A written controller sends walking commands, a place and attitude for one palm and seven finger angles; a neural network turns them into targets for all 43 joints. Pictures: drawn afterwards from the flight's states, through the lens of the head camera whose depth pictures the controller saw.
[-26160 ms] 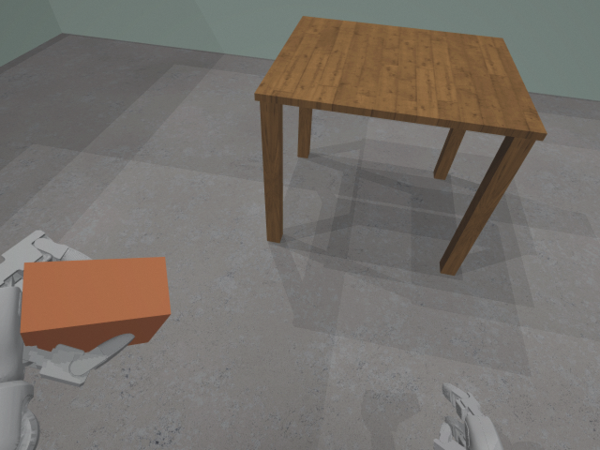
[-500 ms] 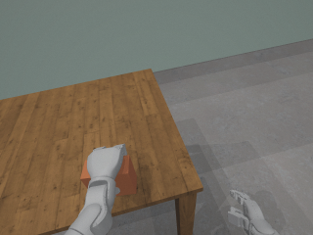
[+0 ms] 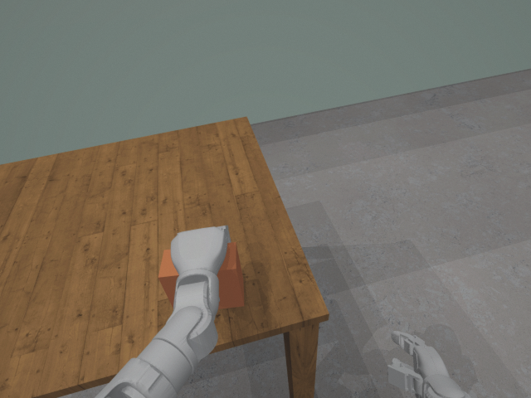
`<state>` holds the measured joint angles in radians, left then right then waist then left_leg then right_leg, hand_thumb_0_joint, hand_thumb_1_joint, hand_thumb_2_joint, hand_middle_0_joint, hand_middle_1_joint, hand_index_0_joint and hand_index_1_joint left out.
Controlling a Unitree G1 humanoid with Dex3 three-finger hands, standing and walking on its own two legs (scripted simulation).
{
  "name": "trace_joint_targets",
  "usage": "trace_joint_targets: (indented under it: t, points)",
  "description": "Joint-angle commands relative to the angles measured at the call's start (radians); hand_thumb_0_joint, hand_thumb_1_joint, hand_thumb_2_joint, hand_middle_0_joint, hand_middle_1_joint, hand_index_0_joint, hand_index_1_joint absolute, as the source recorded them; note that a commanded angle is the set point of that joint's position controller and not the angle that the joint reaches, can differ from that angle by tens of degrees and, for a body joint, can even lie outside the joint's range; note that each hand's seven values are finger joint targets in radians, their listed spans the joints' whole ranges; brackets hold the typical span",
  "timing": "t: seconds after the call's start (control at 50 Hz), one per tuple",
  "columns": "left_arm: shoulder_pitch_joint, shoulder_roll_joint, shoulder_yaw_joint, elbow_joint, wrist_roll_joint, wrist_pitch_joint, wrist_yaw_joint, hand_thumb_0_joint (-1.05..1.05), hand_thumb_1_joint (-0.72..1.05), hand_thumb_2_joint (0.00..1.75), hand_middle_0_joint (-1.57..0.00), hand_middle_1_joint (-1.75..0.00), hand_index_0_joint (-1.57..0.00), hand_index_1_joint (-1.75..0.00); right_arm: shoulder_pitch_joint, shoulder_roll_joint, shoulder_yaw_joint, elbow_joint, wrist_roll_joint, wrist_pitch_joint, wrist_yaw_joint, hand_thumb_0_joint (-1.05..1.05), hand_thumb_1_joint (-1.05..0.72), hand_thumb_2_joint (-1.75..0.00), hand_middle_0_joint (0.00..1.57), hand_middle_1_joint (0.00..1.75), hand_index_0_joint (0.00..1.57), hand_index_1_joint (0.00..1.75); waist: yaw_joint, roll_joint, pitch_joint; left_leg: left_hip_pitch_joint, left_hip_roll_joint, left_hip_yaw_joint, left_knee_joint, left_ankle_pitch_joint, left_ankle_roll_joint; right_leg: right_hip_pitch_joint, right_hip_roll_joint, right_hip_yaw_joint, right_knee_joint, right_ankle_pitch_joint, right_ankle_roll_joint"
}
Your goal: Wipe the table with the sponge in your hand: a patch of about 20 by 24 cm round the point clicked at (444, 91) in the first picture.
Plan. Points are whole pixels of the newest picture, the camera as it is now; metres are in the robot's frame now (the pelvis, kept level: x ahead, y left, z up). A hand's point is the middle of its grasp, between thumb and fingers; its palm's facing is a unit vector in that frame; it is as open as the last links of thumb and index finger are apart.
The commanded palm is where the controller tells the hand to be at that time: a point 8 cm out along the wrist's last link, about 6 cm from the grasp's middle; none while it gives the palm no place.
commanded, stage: wipe forward along the third lane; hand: left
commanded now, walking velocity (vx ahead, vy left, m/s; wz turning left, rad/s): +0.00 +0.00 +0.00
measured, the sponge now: (207, 284) +0.31 +0.16 -0.02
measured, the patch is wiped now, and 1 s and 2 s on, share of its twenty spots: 0.75 1.00 1.00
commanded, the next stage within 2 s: wipe back along the third lane in 1.36 s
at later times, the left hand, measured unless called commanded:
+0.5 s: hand (210, 246) +0.36 +0.16 +0.02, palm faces -0.05 -0.03 -1.00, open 9.8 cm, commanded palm +0.34 +0.17 +0.06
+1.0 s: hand (204, 226) +0.41 +0.19 +0.02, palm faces -0.07 -0.03 -1.00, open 9.8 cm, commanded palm +0.39 +0.19 +0.06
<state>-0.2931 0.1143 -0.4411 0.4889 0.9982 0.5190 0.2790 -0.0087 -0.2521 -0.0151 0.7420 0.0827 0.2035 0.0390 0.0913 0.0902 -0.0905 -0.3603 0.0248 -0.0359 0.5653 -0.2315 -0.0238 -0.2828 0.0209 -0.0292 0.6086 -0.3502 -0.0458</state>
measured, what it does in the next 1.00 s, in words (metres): stands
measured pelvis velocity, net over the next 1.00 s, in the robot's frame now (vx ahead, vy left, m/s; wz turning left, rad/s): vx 0.01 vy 0.00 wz -0.02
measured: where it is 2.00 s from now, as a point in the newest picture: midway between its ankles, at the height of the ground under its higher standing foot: outside the picture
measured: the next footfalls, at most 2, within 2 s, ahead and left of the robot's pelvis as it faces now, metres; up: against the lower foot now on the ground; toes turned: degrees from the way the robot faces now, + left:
none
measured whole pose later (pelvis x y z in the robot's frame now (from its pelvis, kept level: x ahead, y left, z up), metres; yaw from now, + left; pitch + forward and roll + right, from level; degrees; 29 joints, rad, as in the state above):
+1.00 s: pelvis +0.01 +0.00 +0.00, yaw -1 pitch +9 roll +0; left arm -0.62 0.21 -0.21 0.92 0.98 0.38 0.32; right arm 0.13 -0.27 -0.03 0.76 0.07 0.20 -0.02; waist 0.00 0.07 -0.13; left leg -0.52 0.05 -0.02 0.62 -0.25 -0.02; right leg -0.44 0.04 -0.01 0.64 -0.35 -0.05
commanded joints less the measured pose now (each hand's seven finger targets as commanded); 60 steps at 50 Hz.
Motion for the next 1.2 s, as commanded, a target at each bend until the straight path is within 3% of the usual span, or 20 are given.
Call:
trace_joint_targets:
  t: [0.0,0.02,0.04,0.12,0.14,0.18,0.22,0.48,0.52,0.62,0.66,0.78,0.82,0.88,0.92,0.98,1.02,1.08,1.14,1.18]
  points:
    - [-0.296,0.059,0.055,0.002,0.006,-0.018,0.011,0.0,0.1,1.3,-1.2,-1.6,-1.2,-1.6,-0.179,-0.094,-0.025,-0.144,0.005,-0.042,-0.018,0.0,-0.9,-0.9,0.2,0.3,0.2,0.3,-0.043,-0.209,-0.119,0.078,-0.056,0.051,-0.036,0.033,0.063,-0.053,0.0,0.054,-0.148,0.194,-0.018]
    - [-0.268,0.106,0.113,0.013,0.005,-0.018,0.015,0.0,0.1,1.3,-1.2,-1.6,-1.2,-1.6,-0.177,-0.101,-0.028,-0.145,0.001,-0.038,-0.02,0.0,-0.9,-0.9,0.2,0.3,0.2,0.3,-0.029,-0.205,-0.126,0.064,-0.055,0.041,-0.042,0.039,0.06,-0.039,0.005,0.067,-0.149,0.206,-0.023]
    - [-0.264,0.07,0.077,0.019,0.005,-0.018,0.015,0.0,0.1,1.3,-1.2,-1.6,-1.2,-1.6,-0.169,-0.096,-0.025,-0.15,0.002,-0.037,-0.023,0.0,-0.9,-0.9,0.2,0.3,0.2,0.3,-0.034,-0.19,-0.147,0.071,-0.056,0.055,-0.032,0.052,0.062,-0.029,-0.002,0.054,-0.134,0.234,-0.018]
    - [-0.254,0.123,0.14,0.07,0.003,-0.017,0.018,0.0,0.1,1.3,-1.2,-1.6,-1.2,-1.6,-0.152,-0.106,-0.027,-0.15,0.0,-0.032,-0.03,0.0,-0.9,-0.9,0.2,0.3,0.2,0.3,-0.031,-0.216,-0.139,0.031,-0.058,0.046,-0.027,0.055,0.059,-0.028,0.001,0.082,-0.139,0.272,-0.019]
    - [-0.28,0.093,0.102,0.071,0.008,-0.019,0.018,0.0,0.1,1.3,-1.2,-1.6,-1.2,-1.6,-0.142,-0.104,-0.026,-0.149,0.001,-0.031,-0.033,0.0,-0.9,-0.9,0.2,0.3,0.2,0.3,-0.046,-0.214,-0.152,0.039,-0.056,0.058,-0.02,0.057,0.061,-0.03,-0.004,0.073,-0.129,0.277,-0.013]
    - [-0.272,0.1,0.111,0.085,0.009,-0.023,0.02,0.0,0.1,1.3,-1.2,-1.6,-1.2,-1.6,-0.129,-0.105,-0.029,-0.154,0.001,-0.035,-0.035,0.0,-0.9,-0.9,0.2,0.3,0.2,0.3,-0.046,-0.229,-0.142,0.025,-0.057,0.059,-0.011,0.058,0.063,-0.038,-0.003,0.075,-0.129,0.29,-0.01]
    - [-0.271,0.151,0.172,0.103,0.003,-0.026,0.025,0.0,0.1,1.3,-1.2,-1.6,-1.2,-1.6,-0.124,-0.109,-0.031,-0.149,-0.003,-0.035,-0.042,0.0,-0.9,-0.9,0.2,0.3,0.2,0.3,-0.037,-0.233,-0.15,0.009,-0.055,0.051,-0.016,0.054,0.062,-0.031,-0.001,0.091,-0.134,0.29,-0.012]
    - [-0.476,0.21,0.19,0.222,0.009,-0.044,0.032,0.0,0.1,1.3,-1.2,-1.6,-1.2,-1.6,-0.068,-0.108,-0.023,-0.14,0.0,-0.041,-0.074,0.0,-0.9,-0.9,0.2,0.3,0.2,0.3,-0.077,-0.176,-0.15,-0.02,-0.048,0.063,-0.006,-0.014,0.066,-0.097,-0.009,0.077,-0.139,0.149,0.005]
    - [-0.532,0.224,0.2,0.243,0.002,-0.057,0.03,0.0,0.1,1.3,-1.2,-1.6,-1.2,-1.6,-0.053,-0.107,-0.023,-0.136,0.0,-0.043,-0.077,0.0,-0.9,-0.9,0.2,0.3,0.2,0.3,-0.091,-0.196,-0.164,-0.032,-0.042,0.057,-0.005,-0.011,0.067,-0.091,-0.009,0.074,-0.132,0.161,0.008]
    - [-0.547,0.259,0.238,0.291,-0.001,-0.086,0.035,0.0,0.1,1.3,-1.2,-1.6,-1.2,-1.6,-0.019,-0.111,-0.028,-0.132,-0.006,-0.045,-0.08,0.0,-0.9,-0.9,0.2,0.3,0.2,0.3,-0.09,-0.215,-0.226,-0.042,-0.038,0.06,0.008,0.03,0.07,-0.052,-0.013,0.077,-0.117,0.25,0.015]
    - [-0.522,0.287,0.26,0.332,0.008,-0.094,0.041,0.0,0.1,1.3,-1.2,-1.6,-1.2,-1.6,-0.001,-0.118,-0.029,-0.123,-0.01,-0.044,-0.081,0.0,-0.9,-0.9,0.2,0.3,0.2,0.3,-0.088,-0.216,-0.211,-0.054,-0.038,0.064,0.015,0.034,0.071,-0.057,-0.015,0.083,-0.115,0.27,0.016]
    - [-0.541,0.271,0.249,0.353,0.019,-0.107,0.046,0.0,0.1,1.3,-1.2,-1.6,-1.2,-1.6,0.024,-0.12,-0.036,-0.117,-0.011,-0.039,-0.07,0.0,-0.9,-0.9,0.2,0.3,0.2,0.3,-0.094,-0.173,-0.225,-0.045,-0.036,0.066,0.023,0.075,0.07,-0.067,-0.01,0.07,-0.102,0.335,0.01]
    - [-0.575,0.256,0.244,0.347,0.008,-0.11,0.047,0.0,0.1,1.3,-1.2,-1.6,-1.2,-1.6,0.029,-0.116,-0.039,-0.118,-0.01,-0.039,-0.064,0.0,-0.9,-0.9,0.2,0.3,0.2,0.3,-0.102,-0.186,-0.245,-0.042,-0.034,0.067,0.024,0.094,0.071,-0.053,-0.01,0.062,-0.098,0.369,0.011]
    - [-0.551,0.311,0.287,0.374,0.01,-0.115,0.056,0.0,0.1,1.3,-1.2,-1.6,-1.2,-1.6,0.04,-0.128,-0.04,-0.109,-0.014,-0.038,-0.066,0.0,-0.9,-0.9,0.2,0.3,0.2,0.3,-0.095,-0.208,-0.238,-0.061,-0.037,0.07,0.026,0.088,0.071,-0.046,-0.011,0.066,-0.098,0.376,0.015]
    - [-0.599,0.285,0.267,0.365,0.006,-0.119,0.056,0.0,0.1,1.3,-1.2,-1.6,-1.2,-1.6,0.041,-0.123,-0.043,-0.108,-0.012,-0.04,-0.065,0.0,-0.9,-0.9,0.2,0.3,0.2,0.3,-0.108,-0.209,-0.251,-0.057,-0.035,0.067,0.024,0.101,0.071,-0.045,-0.012,0.061,-0.094,0.39,0.016]
    - [-0.613,0.27,0.25,0.408,0.024,-0.116,0.064,0.0,0.1,1.3,-1.2,-1.6,-1.2,-1.6,0.055,-0.127,-0.044,-0.096,-0.015,-0.039,-0.062,0.0,-0.9,-0.9,0.2,0.3,0.2,0.3,-0.114,-0.192,-0.223,-0.048,-0.032,0.07,0.025,0.091,0.071,-0.091,-0.008,0.048,-0.097,0.355,0.013]
    - [-0.667,0.271,0.248,0.404,0.023,-0.116,0.064,0.0,0.1,1.3,-1.2,-1.6,-1.2,-1.6,0.053,-0.124,-0.044,-0.096,-0.013,-0.038,-0.061,0.0,-0.9,-0.9,0.2,0.3,0.2,0.3,-0.12,-0.182,-0.25,-0.044,-0.03,0.065,0.023,0.101,0.069,-0.086,-0.007,0.041,-0.089,0.354,0.01]
    - [-0.653,0.308,0.278,0.45,0.02,-0.109,0.075,0.0,0.1,1.3,-1.2,-1.6,-1.2,-1.6,0.064,-0.131,-0.042,-0.088,-0.017,-0.037,-0.061,0.0,-0.9,-0.9,0.2,0.3,0.2,0.3,-0.113,-0.178,-0.249,-0.054,-0.032,0.07,0.027,0.099,0.069,-0.087,-0.008,0.04,-0.089,0.355,0.011]
    - [-0.747,0.292,0.253,0.469,0.025,-0.108,0.079,0.0,0.1,1.3,-1.2,-1.6,-1.2,-1.6,0.075,-0.132,-0.044,-0.076,-0.018,-0.039,-0.063,0.0,-0.9,-0.9,0.2,0.3,0.2,0.3,-0.14,-0.175,-0.252,-0.045,-0.026,0.067,0.028,0.089,0.069,-0.12,-0.006,0.031,-0.088,0.322,0.014]
    - [-0.749,0.284,0.249,0.496,0.035,-0.104,0.081,0.0,0.1,1.3,-1.2,-1.6,-1.2,-1.6,0.085,-0.131,-0.044,-0.073,-0.021,-0.039,-0.06,0.0,-0.9,-0.9,0.2,0.3,0.2,0.3,-0.138,-0.15,-0.258,-0.041,-0.026,0.066,0.028,0.096,0.068,-0.137,-0.003,0.023,-0.084,0.313,0.009]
